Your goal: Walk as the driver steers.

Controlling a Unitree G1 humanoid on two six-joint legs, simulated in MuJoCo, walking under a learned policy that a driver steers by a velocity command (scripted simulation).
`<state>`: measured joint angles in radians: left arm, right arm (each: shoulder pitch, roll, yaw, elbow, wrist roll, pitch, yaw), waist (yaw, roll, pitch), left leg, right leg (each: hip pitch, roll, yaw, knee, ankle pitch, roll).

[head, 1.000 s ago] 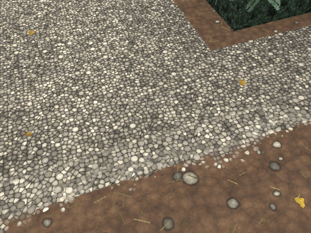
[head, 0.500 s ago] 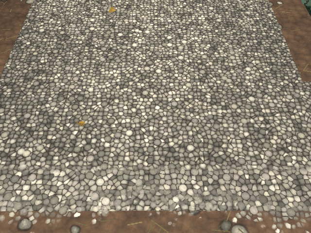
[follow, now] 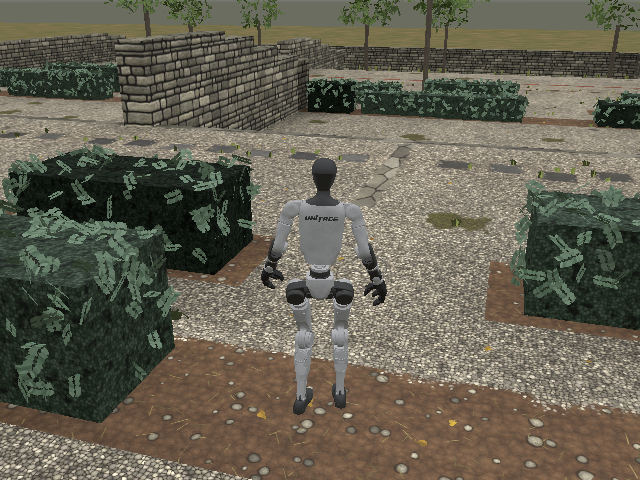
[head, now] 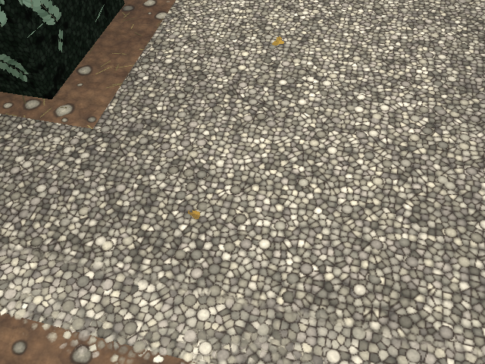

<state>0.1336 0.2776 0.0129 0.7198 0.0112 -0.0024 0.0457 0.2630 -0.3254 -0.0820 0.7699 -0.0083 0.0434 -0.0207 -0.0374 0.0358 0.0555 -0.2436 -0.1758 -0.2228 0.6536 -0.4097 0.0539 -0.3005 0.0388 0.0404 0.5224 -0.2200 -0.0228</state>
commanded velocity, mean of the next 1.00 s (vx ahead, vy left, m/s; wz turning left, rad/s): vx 0.02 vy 0.00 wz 0.09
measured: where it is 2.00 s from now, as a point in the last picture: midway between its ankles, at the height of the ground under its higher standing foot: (280, 347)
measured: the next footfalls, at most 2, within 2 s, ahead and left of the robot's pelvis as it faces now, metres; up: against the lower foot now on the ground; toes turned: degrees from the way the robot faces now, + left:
left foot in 0.34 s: +0.00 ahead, +0.11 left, +0.00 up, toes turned -3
left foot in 1.66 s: +0.45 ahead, +0.05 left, +0.00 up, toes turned +5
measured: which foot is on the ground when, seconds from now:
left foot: up 0.00-0.32, down 0.34-1.00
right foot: down 0.00-1.00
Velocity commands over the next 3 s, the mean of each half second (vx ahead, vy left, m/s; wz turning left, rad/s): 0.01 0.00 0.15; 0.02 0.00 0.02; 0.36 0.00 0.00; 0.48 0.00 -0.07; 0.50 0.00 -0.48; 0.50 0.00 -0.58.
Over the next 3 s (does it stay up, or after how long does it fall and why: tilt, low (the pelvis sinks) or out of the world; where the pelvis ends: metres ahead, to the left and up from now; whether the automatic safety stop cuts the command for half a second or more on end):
stays up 1.02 -0.11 0.01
